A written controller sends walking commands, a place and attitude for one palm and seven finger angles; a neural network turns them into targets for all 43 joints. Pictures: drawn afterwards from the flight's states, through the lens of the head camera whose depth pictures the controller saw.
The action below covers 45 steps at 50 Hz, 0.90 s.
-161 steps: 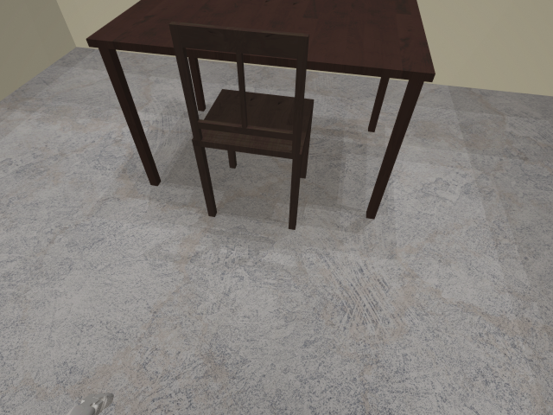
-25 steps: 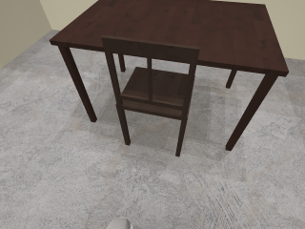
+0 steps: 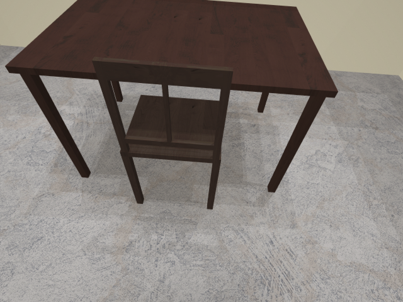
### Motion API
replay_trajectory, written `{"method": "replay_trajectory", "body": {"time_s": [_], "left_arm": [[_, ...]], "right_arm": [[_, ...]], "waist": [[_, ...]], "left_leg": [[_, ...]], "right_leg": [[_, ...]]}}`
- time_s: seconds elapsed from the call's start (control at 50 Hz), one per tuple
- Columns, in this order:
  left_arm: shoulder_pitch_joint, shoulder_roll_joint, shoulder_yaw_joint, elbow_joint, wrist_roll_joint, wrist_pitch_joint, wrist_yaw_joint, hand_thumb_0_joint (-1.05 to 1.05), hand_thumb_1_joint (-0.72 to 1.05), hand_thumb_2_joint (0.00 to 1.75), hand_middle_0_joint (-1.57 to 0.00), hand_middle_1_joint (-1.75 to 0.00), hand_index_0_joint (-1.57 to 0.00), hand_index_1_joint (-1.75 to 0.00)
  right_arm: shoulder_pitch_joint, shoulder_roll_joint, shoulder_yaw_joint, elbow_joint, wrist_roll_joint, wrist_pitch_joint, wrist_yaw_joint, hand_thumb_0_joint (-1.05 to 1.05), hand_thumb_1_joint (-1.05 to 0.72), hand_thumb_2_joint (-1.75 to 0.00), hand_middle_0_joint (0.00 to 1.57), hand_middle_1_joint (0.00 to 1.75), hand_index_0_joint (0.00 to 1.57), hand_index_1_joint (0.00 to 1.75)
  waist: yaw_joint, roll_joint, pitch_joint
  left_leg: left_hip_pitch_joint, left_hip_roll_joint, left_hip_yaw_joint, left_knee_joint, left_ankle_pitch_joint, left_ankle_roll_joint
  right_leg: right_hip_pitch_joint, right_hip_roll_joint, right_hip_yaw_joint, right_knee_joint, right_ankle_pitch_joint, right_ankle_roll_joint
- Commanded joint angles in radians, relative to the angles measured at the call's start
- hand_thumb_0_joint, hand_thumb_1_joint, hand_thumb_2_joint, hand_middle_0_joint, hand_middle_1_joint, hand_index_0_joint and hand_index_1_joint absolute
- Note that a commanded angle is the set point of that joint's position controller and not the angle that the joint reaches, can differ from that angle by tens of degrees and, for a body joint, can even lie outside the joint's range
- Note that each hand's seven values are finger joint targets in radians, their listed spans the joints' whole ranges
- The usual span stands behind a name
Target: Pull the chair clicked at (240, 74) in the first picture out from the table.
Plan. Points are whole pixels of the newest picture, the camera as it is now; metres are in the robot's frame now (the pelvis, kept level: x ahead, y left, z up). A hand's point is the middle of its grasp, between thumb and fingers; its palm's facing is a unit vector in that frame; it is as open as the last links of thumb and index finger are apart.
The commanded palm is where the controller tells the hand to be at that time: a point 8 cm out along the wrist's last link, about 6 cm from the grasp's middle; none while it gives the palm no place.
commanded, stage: take the last steps up to it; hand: left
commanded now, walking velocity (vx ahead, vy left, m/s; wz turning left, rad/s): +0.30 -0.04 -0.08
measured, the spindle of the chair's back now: (167, 115) +0.71 +0.15 -0.11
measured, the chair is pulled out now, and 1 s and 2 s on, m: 0.00 0.00 0.00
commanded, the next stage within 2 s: come to a stop and stand still in 0.70 s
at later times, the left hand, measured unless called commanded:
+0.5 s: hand out of the picture +0.06 +0.15 -0.20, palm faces +0.06 -0.99 -0.12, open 7.3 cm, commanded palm none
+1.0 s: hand (144, 233) +0.31 +0.16 -0.17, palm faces -0.01 -0.97 -0.24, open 7.2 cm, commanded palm none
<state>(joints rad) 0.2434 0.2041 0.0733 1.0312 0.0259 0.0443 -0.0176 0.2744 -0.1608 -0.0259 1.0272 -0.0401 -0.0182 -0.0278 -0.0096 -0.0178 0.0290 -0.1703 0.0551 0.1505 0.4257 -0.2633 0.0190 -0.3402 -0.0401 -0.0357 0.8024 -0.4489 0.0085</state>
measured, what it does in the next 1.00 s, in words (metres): walks ahead: right foot, then left foot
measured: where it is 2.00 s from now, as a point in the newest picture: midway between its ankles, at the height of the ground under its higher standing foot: outside the picture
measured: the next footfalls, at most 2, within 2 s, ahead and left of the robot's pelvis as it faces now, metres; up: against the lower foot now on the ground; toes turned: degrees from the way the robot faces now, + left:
right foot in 0.10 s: +0.02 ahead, -0.13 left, +0.00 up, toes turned -5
left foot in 0.50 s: +0.27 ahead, +0.11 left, +0.00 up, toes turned +4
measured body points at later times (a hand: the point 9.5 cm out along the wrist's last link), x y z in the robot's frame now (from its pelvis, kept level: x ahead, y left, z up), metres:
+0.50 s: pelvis +0.14 +0.00 -0.02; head +0.16 +0.02 +0.43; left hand +0.06 +0.20 -0.19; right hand +0.19 -0.24 -0.16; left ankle +0.23 +0.09 -0.75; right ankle -0.02 -0.13 -0.74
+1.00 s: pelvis +0.26 -0.02 -0.01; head +0.27 -0.03 +0.44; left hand +0.31 +0.22 -0.15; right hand +0.24 -0.22 -0.18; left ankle +0.23 +0.09 -0.74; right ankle +0.27 -0.13 -0.74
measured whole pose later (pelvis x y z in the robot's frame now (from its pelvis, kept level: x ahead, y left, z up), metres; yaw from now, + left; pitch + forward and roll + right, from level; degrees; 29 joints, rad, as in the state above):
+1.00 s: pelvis +0.26 -0.02 -0.01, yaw -2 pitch +0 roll +1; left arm 0.22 0.15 0.03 1.08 0.02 -0.03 0.04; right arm 0.29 -0.13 -0.02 1.12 -0.01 -0.01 -0.02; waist -0.02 0.02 0.02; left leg -0.17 0.01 0.12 0.47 -0.30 0.01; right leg -0.28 -0.04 -0.06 0.53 -0.25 -0.01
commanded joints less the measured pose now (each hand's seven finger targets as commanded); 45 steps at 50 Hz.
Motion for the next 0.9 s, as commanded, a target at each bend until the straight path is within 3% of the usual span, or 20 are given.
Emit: {"method": "replay_trajectory", "body": {"time_s": [0.0, 0.04, 0.06, 0.08, 0.1, 0.12, 0.14, 0.22, 0.38, 0.4, 0.44, 0.46, 0.48, 0.5, 0.56, 0.62, 0.68, 0.8, 0.86, 0.88], "left_arm": [[-0.057, 0.014, -0.006, -0.079, -0.001, -0.044, -0.009, 0.00, 0.90, 0.90, -0.20, -0.30, -0.20, -0.30], [0.042, 0.021, -0.002, -0.035, -0.002, -0.059, -0.006, 0.00, 0.90, 0.90, -0.20, -0.30, -0.20, -0.30], [0.099, 0.067, 0.005, -0.010, -0.001, -0.068, 0.003, 0.00, 0.90, 0.90, -0.20, -0.30, -0.20, -0.30], [0.201, 0.159, 0.023, 0.024, 0.004, -0.077, 0.017, 0.00, 0.90, 0.90, -0.20, -0.30, -0.20, -0.30], [0.275, 0.202, 0.026, 0.039, -0.010, -0.077, 0.025, 0.00, 0.90, 0.90, -0.20, -0.30, -0.20, -0.30], [0.253, 0.182, 0.021, 0.037, -0.010, -0.076, 0.029, 0.00, 0.90, 0.90, -0.20, -0.30, -0.20, -0.30], [0.220, 0.151, 0.020, 0.040, -0.009, -0.088, 0.032, 0.00, 0.90, 0.90, -0.20, -0.30, -0.20, -0.30], [0.133, 0.059, -0.011, 0.018, -0.006, -0.108, 0.037, 0.00, 0.90, 0.90, -0.20, -0.30, -0.20, -0.30], [0.174, 0.101, -0.007, 0.055, 0.000, -0.119, 0.042, 0.00, 0.90, 0.90, -0.20, -0.30, -0.20, -0.30], [0.174, 0.105, -0.005, 0.058, 0.000, -0.118, 0.042, 0.00, 0.90, 0.90, -0.20, -0.30, -0.20, -0.30], [0.166, 0.098, -0.004, 0.066, -0.006, -0.115, 0.041, 0.00, 0.90, 0.90, -0.20, -0.30, -0.20, -0.30], [0.184, 0.073, -0.008, 0.063, -0.011, -0.112, 0.038, 0.00, 0.90, 0.90, -0.20, -0.30, -0.20, -0.30], [0.237, 0.010, -0.013, 0.048, -0.026, -0.106, 0.031, 0.00, 0.90, 0.90, -0.20, -0.30, -0.20, -0.30], [0.208, 0.017, -0.015, 0.023, -0.022, -0.110, 0.031, 0.00, 0.90, 0.90, -0.20, -0.30, -0.20, -0.30], [0.123, 0.007, -0.011, 0.032, -0.008, -0.097, 0.021, 0.00, 0.90, 0.90, -0.20, -0.30, -0.20, -0.30], [0.188, -0.030, -0.013, 0.052, -0.001, -0.068, 0.018, 0.00, 0.90, 0.90, -0.20, -0.30, -0.20, -0.30], [0.169, -0.035, -0.018, 0.035, 0.000, -0.052, 0.019, 0.00, 0.90, 0.90, -0.20, -0.30, -0.20, -0.30], [0.062, -0.040, -0.027, -0.010, 0.005, -0.057, 0.026, 0.00, 0.90, 0.90, -0.20, -0.30, -0.20, -0.30], [0.128, -0.021, -0.034, 0.028, 0.000, -0.072, 0.045, 0.00, 0.90, 0.90, -0.20, -0.30, -0.20, -0.30], [0.136, 0.019, -0.037, 0.037, 0.000, -0.086, 0.053, 0.00, 0.90, 0.90, -0.20, -0.30, -0.20, -0.30]], "right_arm": [[0.111, -0.186, -0.051, -0.001, 0.000, -0.012, -0.004, 0.00, -0.90, -0.90, 0.20, 0.30, 0.20, 0.30], [0.088, -0.173, -0.047, 0.008, 0.009, -0.013, -0.001, 0.00, -0.90, -0.90, 0.20, 0.30, 0.20, 0.30], [0.081, -0.133, -0.039, 0.007, 0.020, -0.017, 0.006, 0.00, -0.90, -0.90, 0.20, 0.30, 0.20, 0.30], [0.038, -0.066, -0.020, -0.023, 0.027, -0.023, 0.013, 0.00, -0.90, -0.90, 0.20, 0.30, 0.20, 0.30], [-0.058, -0.104, -0.020, -0.064, 0.015, -0.019, 0.018, 0.00, -0.90, -0.90, 0.20, 0.30, 0.20, 0.30], [-0.066, -0.103, -0.031, -0.066, 0.011, -0.021, 0.023, 0.00, -0.90, -0.90, 0.20, 0.30, 0.20, 0.30], [-0.068, -0.098, -0.032, -0.052, 0.010, -0.021, 0.027, 0.00, -0.90, -0.90, 0.20, 0.30, 0.20, 0.30], [-0.007, -0.067, -0.039, -0.004, 0.011, -0.006, 0.036, 0.00, -0.90, -0.90, 0.20, 0.30, 0.20, 0.30], [-0.082, -0.045, -0.033, -0.043, 0.024, -0.023, 0.054, 0.00, -0.90, -0.90, 0.20, 0.30, 0.20, 0.30], [-0.070, -0.047, -0.033, -0.043, 0.023, -0.029, 0.051, 0.00, -0.90, -0.90, 0.20, 0.30, 0.20, 0.30], [0.095, -0.078, -0.040, 0.009, 0.014, -0.042, 0.035, 0.00, -0.90, -0.90, 0.20, 0.30, 0.20, 0.30], [0.229, -0.143, -0.053, 0.042, 0.007, -0.049, 0.025, 0.00, -0.90, -0.90, 0.20, 0.30, 0.20, 0.30], [0.302, -0.248, -0.075, 0.046, -0.005, -0.054, 0.014, 0.00, -0.90, -0.90, 0.20, 0.30, 0.20, 0.30], [0.313, -0.266, -0.070, 0.046, 0.016, -0.043, 0.006, 0.00, -0.90, -0.90, 0.20, 0.30, 0.20, 0.30], [0.067, -0.116, -0.033, -0.006, 0.022, -0.053, 0.000, 0.00, -0.90, -0.90, 0.20, 0.30, 0.20, 0.30], [0.020, -0.076, -0.021, -0.007, 0.024, -0.066, -0.002, 0.00, -0.90, -0.90, 0.20, 0.30, 0.20, 0.30], [0.010, -0.092, -0.025, -0.008, 0.024, -0.063, 0.001, 0.00, -0.90, -0.90, 0.20, 0.30, 0.20, 0.30], [0.038, -0.108, -0.033, 0.009, 0.015, -0.034, 0.005, 0.00, -0.90, -0.90, 0.20, 0.30, 0.20, 0.30], [0.029, -0.069, -0.013, 0.028, 0.023, -0.026, -0.002, 0.00, -0.90, -0.90, 0.20, 0.30, 0.20, 0.30], [0.052, -0.040, -0.005, 0.034, 0.030, -0.026, -0.002, 0.00, -0.90, -0.90, 0.20, 0.30, 0.20, 0.30]], "waist": [[-0.038, 0.177, 0.008], [0.017, 0.110, -0.037], [0.043, 0.006, -0.065], [0.091, -0.248, -0.065], [0.130, -0.231, -0.013], [0.109, -0.119, 0.026], [0.092, -0.202, 0.054], [0.006, -0.081, 0.134], [0.011, -0.099, 0.112], [0.003, -0.090, 0.096], [-0.070, -0.059, 0.006], [-0.113, 0.036, -0.076], [-0.109, 0.299, -0.175], [-0.097, 0.300, -0.196], [-0.018, 0.070, 0.037], [0.037, 0.112, 0.004], [0.048, 0.090, 0.004], [0.012, 0.101, 0.043], [0.055, 0.002, 0.005], [0.039, -0.079, -0.032]], "left_leg": [[0.073, 0.252, -0.244, -0.157, 0.040, 0.138], [-0.002, 0.195, -0.170, -0.033, 0.016, 0.081], [-0.159, 0.149, -0.109, 0.082, -0.042, 0.043], [-0.397, 0.030, 0.029, 0.320, -0.226, -0.011], [-0.523, 0.012, -0.033, 0.498, -0.369, -0.020], [-0.561, 0.031, -0.092, 0.597, -0.315, -0.013], [-0.570, 0.054, -0.107, 0.639, -0.236, -0.010], [-0.472, 0.072, -0.084, 0.635, -0.071, -0.039], [-0.313, 0.027, -0.043, 0.316, 0.022, -0.005], [-0.260, 0.008, -0.031, 0.269, 0.015, 0.006], [-0.022, -0.044, -0.015, 0.132, 0.102, 0.022], [0.165, 0.024, -0.110, 0.098, 0.157, 0.047], [0.336, 0.302, -0.484, -0.020, 0.226, 0.151], [0.303, 0.391, -0.648, -0.146, 0.225, 0.219], [-0.039, 0.304, -0.430, -0.220, 0.052, 0.196], [-0.118, 0.221, -0.229, -0.224, 0.213, 0.158], [-0.133, 0.202, -0.187, -0.242, 0.225, 0.174], [-0.119, 0.204, -0.217, -0.214, 0.070, 0.180], [-0.136, 0.127, -0.146, -0.034, 0.226, 0.083], [-0.137, 0.065, -0.121, 0.016, 0.137, 0.023]], "right_leg": [[-0.021, 0.024, -0.055, -0.185, 0.001, -0.022], [0.189, 0.035, -0.074, -0.401, 0.177, -0.034], [0.383, -0.038, 0.024, -0.462, 0.184, -0.064], [0.537, -0.252, 0.308, -0.555, 0.151, -0.142], [0.498, -0.359, 0.454, -0.605, 0.166, -0.232], [0.457, -0.348, 0.391, -0.605, 0.142, -0.255], [0.424, -0.300, 0.354, -0.603, 0.228, -0.229], [0.246, -0.230, 0.146, -0.617, 0.412, -0.194], [0.245, -0.197, 0.078, -0.570, 0.569, -0.170], [0.254, -0.191, 0.069, -0.525, 0.626, -0.163], [0.232, -0.135, 0.016, -0.281, 0.742, -0.126], [0.128, -0.077, -0.009, -0.070, 0.584, -0.096], [-0.099, 0.061, -0.086, 0.239, 0.089, -0.049], [-0.167, 0.080, 0.019, 0.435, -0.131, -0.064], [-0.198, -0.045, 0.060, 0.492, 0.064, -0.059], [-0.105, -0.060, 0.038, 0.354, 0.140, -0.030], [-0.073, -0.061, 0.015, 0.193, 0.150, -0.018], [-0.001, -0.028, -0.027, -0.088, 0.145, -0.012], [0.196, -0.021, -0.010, -0.370, 0.376, 0.005], [0.242, -0.099, 0.118, -0.424, 0.552, -0.014]]}}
